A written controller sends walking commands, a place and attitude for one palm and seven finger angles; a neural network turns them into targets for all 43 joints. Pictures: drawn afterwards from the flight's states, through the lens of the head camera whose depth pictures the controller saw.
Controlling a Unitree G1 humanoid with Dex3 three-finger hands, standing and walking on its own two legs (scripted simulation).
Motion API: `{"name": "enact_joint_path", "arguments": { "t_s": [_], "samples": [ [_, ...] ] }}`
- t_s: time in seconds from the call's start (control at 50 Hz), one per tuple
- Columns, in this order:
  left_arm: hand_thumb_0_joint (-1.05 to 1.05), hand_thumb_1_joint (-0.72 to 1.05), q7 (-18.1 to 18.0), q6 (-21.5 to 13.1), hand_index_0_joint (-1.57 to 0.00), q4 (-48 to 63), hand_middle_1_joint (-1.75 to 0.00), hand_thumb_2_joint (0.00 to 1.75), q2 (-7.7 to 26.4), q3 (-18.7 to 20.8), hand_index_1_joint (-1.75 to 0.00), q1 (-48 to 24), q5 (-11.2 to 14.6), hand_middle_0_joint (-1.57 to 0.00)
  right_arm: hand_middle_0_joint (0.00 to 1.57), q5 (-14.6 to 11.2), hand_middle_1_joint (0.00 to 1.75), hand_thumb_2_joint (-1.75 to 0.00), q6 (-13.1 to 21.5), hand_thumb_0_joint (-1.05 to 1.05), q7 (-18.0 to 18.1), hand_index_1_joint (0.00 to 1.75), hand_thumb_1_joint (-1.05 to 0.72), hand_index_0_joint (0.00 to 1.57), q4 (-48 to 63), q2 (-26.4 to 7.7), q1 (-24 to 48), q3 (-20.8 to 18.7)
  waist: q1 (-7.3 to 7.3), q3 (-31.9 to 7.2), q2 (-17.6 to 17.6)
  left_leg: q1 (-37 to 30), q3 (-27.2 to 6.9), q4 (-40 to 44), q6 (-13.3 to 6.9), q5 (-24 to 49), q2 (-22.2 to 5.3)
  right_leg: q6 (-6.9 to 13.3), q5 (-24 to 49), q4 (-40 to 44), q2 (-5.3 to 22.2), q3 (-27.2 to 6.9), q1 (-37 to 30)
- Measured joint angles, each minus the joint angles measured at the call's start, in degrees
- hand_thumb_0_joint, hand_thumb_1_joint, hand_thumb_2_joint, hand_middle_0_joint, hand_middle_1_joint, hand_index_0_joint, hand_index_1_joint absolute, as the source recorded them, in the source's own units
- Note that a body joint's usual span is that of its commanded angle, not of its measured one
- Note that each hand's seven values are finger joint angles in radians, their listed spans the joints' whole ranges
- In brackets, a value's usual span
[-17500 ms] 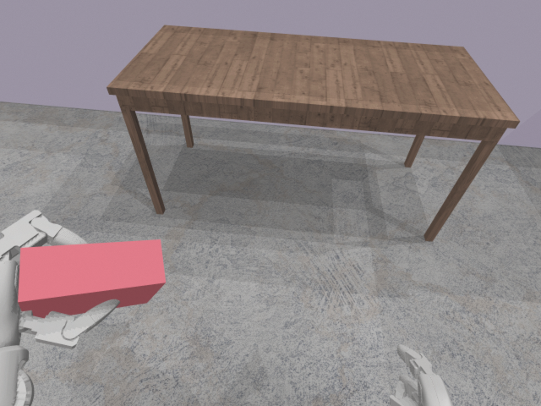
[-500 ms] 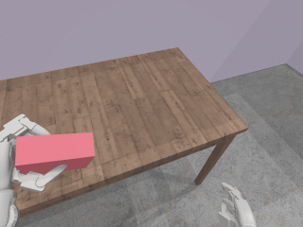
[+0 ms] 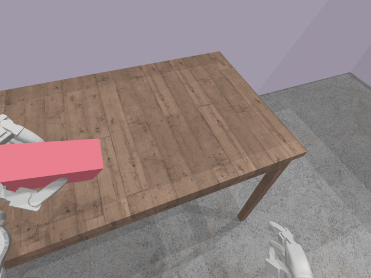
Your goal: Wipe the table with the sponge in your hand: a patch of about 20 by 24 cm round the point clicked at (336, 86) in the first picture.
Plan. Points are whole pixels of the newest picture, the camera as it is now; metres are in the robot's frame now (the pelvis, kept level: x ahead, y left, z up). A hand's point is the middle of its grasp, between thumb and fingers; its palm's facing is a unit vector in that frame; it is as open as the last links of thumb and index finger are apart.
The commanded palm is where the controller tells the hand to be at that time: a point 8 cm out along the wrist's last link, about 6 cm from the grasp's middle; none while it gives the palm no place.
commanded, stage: come to a stop and stand still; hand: left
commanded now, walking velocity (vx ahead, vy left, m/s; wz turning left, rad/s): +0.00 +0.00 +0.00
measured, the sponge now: (69, 163) +0.26 +0.23 +0.14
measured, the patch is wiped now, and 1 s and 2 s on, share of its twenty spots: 0.00 0.00 0.00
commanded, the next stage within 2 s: look again from close up in 0.70 s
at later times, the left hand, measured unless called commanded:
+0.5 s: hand (45, 175) +0.23 +0.25 +0.15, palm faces +0.36 -0.87 -0.35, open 9.4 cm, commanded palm +0.17 +0.29 +0.17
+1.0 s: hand (45, 170) +0.24 +0.25 +0.15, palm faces +0.36 -0.85 -0.38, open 9.4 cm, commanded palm +0.18 +0.28 +0.17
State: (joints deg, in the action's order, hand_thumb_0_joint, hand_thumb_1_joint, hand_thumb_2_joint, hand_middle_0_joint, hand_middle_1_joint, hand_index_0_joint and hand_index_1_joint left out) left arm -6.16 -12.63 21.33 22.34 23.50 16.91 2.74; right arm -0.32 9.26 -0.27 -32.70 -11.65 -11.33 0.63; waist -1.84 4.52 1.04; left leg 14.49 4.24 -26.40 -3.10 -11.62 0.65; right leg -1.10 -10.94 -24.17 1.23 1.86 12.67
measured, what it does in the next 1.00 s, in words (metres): stands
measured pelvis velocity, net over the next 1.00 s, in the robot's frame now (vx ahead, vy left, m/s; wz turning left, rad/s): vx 0.02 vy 0.00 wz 0.01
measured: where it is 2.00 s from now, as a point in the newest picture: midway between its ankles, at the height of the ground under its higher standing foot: outside the picture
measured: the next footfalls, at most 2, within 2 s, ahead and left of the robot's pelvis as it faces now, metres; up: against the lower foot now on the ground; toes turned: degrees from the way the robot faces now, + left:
none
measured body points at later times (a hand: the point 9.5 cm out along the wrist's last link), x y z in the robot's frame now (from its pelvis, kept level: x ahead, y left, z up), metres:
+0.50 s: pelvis +0.01 +0.01 +0.00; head +0.03 +0.03 +0.45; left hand +0.21 +0.29 +0.17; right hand +0.20 -0.21 -0.06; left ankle +0.03 +0.08 -0.74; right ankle +0.02 -0.14 -0.74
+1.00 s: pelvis +0.02 +0.00 +0.00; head +0.05 +0.03 +0.45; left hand +0.21 +0.30 +0.17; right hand +0.20 -0.22 -0.07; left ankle +0.03 +0.08 -0.74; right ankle +0.02 -0.14 -0.74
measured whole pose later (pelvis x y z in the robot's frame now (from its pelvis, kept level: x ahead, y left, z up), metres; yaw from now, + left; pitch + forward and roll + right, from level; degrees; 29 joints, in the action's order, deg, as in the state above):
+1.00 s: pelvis +0.02 +0.00 +0.00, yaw +1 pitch +0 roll -1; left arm -5.6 -12.1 26.4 21.5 20.0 24.6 2.7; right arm -0.1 7.8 2.2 -32.9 -11.3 -11.0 1.4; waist -1.1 3.3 1.5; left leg 13.0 3.5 -24.6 -3.1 -12.2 0.7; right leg -1.5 -10.4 -19.9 1.1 2.5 9.9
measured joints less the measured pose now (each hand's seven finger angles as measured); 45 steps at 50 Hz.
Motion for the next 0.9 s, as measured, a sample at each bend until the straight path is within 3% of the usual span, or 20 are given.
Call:
{"name": "enact_joint_path", "arguments": {
  "t_s": [0.06, 0.1, 0.2, 0.28, 0.42, 0.5, 0.62, 0.78, 0.9],
  "samples": [
    [0.00, -0.43, 0.9, -1.1, -0.80, 3.8, -1.39, 1.04, -2.4, -5.0, -1.39, 6.4, -0.4, -0.80, 0.21, -0.2, 0.30, -0.90, 0.3, 0.02, 0.0, 0.30, -0.91, 0.20, -0.2, -0.2, -0.7, -0.1, 1.13, -0.9, -0.6, -0.1, 0.3, -0.2, -0.5, -0.4, 0.5, -0.5, -0.6, -0.7, 0.5, -0.3, 0.2],
    [0.00, -0.43, 1.7, -2.0, -0.80, 4.7, -1.39, 1.04, -1.9, -6.7, -1.39, 9.3, -0.6, -0.80, 0.21, -0.2, 0.29, -0.90, 0.2, 0.02, 0.5, 0.30, -0.91, 0.20, -0.5, 0.2, -1.4, 0.1, 1.43, -1.4, -0.3, -0.1, 0.1, -0.3, -0.5, -0.6, 0.6, -0.7, -0.8, -0.8, 0.7, -0.2, 0.1],
    [0.00, -0.44, 1.7, -2.6, -0.81, 2.4, -1.38, 1.04, 2.0, -3.4, -1.38, 8.6, -0.2, -0.80, 0.21, -0.2, 0.29, -0.90, -0.2, 0.02, 2.0, 0.30, -0.91, 0.20, -1.1, 1.4, -2.6, 0.8, 0.67, -1.7, 1.4, 0.1, -0.8, -0.3, -0.2, -0.5, 0.5, -0.3, -0.8, -0.2, 0.5, 0.7, -0.3],
    [0.00, -0.44, 0.4, -2.5, -0.80, 1.1, -1.38, 1.04, 1.3, -0.8, -1.38, 4.7, 0.0, -0.80, 0.21, -0.1, 0.30, -0.90, 0.8, 0.02, 2.2, 0.30, -0.91, 0.20, -1.7, 0.9, -2.5, 1.1, -0.33, -1.3, 1.6, 0.0, -1.2, -0.2, -0.1, -0.3, 0.4, -0.2, -0.4, 0.6, 0.4, 1.2, -0.9],
    [0.00, -0.44, 0.1, -2.7, -0.80, 3.1, -1.39, 1.04, -2.8, -4.7, -1.38, 4.7, -0.7, -0.80, 0.21, 0.2, 0.30, -0.90, 1.5, 0.02, 1.4, 0.30, -0.91, 0.20, -1.8, 0.1, -0.5, 0.8, -0.33, -1.9, 0.9, -0.7, -0.8, 0.6, -0.3, -0.4, 0.5, -0.6, 0.2, 2.2, 0.3, 0.8, -1.8],
    [0.00, -0.44, 0.8, -2.2, -0.80, 2.7, -1.39, 1.04, -1.7, -5.3, -1.38, 5.7, -0.9, -0.80, 0.21, 0.3, 0.30, -0.90, 0.7, 0.02, 1.6, 0.30, -0.91, 0.20, -0.7, 0.6, 0.5, 0.9, 0.42, -1.9, 0.8, -0.8, -0.7, 1.1, -0.3, -0.3, 0.4, -0.6, 0.3, 2.7, 0.3, 0.7, -1.9],
    [0.00, -0.44, 0.8, -1.3, -0.80, 3.9, -1.39, 1.04, 0.2, -2.7, -1.38, 6.9, -0.3, -0.80, 0.21, 0.3, 0.30, -0.90, 0.0, 0.02, 2.0, 0.30, -0.91, 0.20, 0.3, 0.9, 0.7, 1.1, 0.62, -1.2, 0.9, -0.8, -0.8, 1.4, -0.1, -0.3, 0.2, -0.4, 0.5, 3.4, 0.1, 0.8, -2.1],
    [0.00, -0.44, 0.6, -0.7, -0.80, 5.1, -1.39, 1.04, -1.4, -3.5, -1.38, 7.5, -0.1, -0.80, 0.21, 0.3, 0.30, -0.90, -0.7, 0.02, 2.1, 0.30, -0.91, 0.20, -0.6, 0.2, 0.2, 0.9, -0.04, -1.2, 0.5, -1.2, -0.8, 1.7, -0.1, -0.5, 0.3, -0.5, 0.5, 4.0, 0.1, 0.7, -2.5],
    [0.00, -0.44, 0.6, 0.3, -0.80, 4.3, -1.39, 1.04, -1.4, -3.9, -1.38, 7.4, -0.3, -0.80, 0.21, 0.2, 0.30, -0.90, -1.3, 0.02, 2.4, 0.30, -0.91, 0.20, -0.6, 0.3, 0.3, 0.8, 0.34, -1.2, 0.3, -1.4, -0.7, 1.8, -0.1, -0.6, 0.2, -0.5, 0.5, 4.1, 0.0, 0.6, -2.7]
  ]
}}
